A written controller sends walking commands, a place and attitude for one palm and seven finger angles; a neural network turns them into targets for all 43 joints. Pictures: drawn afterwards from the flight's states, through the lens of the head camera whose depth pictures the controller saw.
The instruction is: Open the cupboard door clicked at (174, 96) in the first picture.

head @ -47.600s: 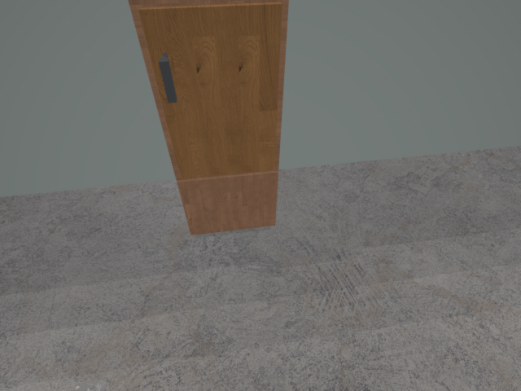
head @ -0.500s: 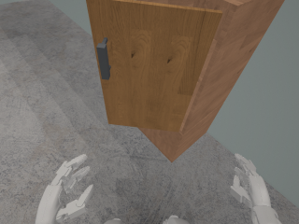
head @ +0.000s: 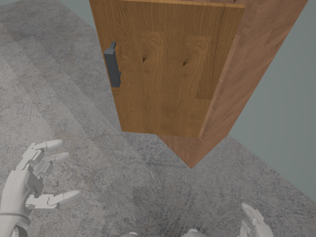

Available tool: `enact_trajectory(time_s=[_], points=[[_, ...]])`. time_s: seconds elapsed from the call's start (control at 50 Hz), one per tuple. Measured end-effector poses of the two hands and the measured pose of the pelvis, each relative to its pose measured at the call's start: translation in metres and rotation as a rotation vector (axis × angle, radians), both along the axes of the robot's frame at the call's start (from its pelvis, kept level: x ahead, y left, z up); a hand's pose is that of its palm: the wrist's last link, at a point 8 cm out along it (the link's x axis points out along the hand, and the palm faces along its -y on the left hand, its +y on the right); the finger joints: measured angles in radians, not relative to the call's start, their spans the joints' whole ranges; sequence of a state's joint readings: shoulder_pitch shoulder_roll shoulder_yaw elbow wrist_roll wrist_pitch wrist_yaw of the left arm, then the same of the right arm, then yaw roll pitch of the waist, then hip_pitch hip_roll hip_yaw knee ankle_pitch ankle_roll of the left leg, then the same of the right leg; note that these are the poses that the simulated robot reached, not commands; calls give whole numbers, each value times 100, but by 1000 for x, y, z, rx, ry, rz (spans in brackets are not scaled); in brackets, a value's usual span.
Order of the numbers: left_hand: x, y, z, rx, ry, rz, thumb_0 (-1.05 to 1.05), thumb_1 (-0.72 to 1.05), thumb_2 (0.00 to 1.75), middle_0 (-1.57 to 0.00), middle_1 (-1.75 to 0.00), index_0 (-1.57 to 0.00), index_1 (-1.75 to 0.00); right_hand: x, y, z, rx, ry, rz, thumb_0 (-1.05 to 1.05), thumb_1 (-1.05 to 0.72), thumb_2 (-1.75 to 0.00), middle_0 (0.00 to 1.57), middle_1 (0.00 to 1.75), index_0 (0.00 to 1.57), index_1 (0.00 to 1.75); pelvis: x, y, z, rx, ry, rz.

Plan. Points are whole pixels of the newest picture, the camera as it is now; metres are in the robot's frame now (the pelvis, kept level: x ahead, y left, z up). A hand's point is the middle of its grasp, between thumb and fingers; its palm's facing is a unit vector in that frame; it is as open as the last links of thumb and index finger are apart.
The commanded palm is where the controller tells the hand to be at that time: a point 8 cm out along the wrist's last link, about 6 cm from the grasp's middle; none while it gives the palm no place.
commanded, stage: raise the hand with hooked fingers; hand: left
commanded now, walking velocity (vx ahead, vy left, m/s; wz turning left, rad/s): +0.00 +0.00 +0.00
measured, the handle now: (114, 64) +0.57 +0.16 +0.10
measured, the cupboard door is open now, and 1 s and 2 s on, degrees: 43 43 43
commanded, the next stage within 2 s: move the hooked fingers beside the handle in 1.14 s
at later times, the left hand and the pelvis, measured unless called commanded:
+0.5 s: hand (34, 160) +0.26 +0.28 +0.09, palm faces +0.00 -1.00 -0.06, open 13.9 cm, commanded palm +0.24 +0.32 +0.11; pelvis -0.01 +0.01 +0.02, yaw +1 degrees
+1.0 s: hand (37, 144) +0.29 +0.27 +0.11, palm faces +0.02 -1.00 -0.04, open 14.0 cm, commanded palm +0.26 +0.32 +0.12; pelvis -0.01 +0.00 +0.03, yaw +0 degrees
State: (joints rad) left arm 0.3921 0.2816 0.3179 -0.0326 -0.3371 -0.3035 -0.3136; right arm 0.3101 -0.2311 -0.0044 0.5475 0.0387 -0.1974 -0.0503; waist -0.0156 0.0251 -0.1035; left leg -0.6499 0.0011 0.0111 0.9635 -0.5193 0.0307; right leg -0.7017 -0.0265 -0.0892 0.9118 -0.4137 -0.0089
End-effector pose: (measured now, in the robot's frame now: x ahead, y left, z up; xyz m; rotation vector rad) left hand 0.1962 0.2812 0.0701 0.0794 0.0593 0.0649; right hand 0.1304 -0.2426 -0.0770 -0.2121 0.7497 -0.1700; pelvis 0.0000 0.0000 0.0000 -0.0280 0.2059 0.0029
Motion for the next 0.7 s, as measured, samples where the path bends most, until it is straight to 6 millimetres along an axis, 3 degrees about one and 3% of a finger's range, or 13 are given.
enact_trajectory(time_s=[0.16,0.32,0.38,0.5,0.7], points=[[9,5,-13,-15,34,-117,0,-21,42,-27,-101,-28,-101,12,-11,18,-86,-53,35,2,-90,-90,20,30,20,30,-6,7,1,-12,-20,11],[29,30,28,1,-100,-62,-1,-39,34,-29,-113,-29,-113,28,11,37,-49,-145,69,2,-90,-90,20,30,20,30,-5,10,10,-15,-65,10],[33,41,33,-5,-71,-48,-1,-43,33,-29,-116,-30,-116,30,20,37,-22,-148,87,2,-90,-90,20,30,20,30,-5,11,13,-14,-73,12],[41,48,28,-27,22,-61,-1,-48,31,-29,-119,-30,-119,25,26,33,-8,-116,99,2,-90,-90,20,30,21,30,-7,13,18,-10,-86,12],[68,63,61,-14,-77,-52,-1,-50,30,-30,-120,-30,-120,3,9,30,-38,-40,64,2,-90,-90,20,30,21,30,-6,8,24,-5,-101,8]])
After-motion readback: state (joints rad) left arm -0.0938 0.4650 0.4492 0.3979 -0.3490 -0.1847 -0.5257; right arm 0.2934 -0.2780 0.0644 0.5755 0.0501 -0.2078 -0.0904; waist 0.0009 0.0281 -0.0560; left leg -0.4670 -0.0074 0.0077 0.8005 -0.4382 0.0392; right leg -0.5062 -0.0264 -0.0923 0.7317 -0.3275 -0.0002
